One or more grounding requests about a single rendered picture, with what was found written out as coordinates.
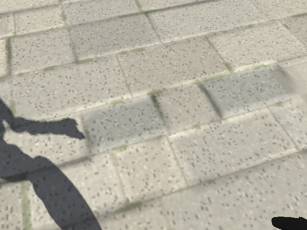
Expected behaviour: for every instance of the robot right hand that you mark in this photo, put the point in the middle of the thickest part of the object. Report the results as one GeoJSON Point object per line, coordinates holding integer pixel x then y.
{"type": "Point", "coordinates": [288, 223]}

